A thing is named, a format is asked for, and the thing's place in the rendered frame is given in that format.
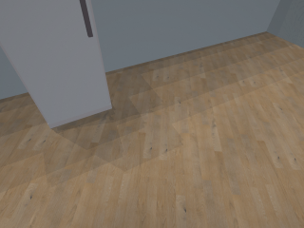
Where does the handle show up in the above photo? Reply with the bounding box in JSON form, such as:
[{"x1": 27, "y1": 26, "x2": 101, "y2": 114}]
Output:
[{"x1": 79, "y1": 0, "x2": 93, "y2": 38}]

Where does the fridge door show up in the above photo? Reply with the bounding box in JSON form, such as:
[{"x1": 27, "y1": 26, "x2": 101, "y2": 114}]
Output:
[{"x1": 0, "y1": 0, "x2": 110, "y2": 124}]

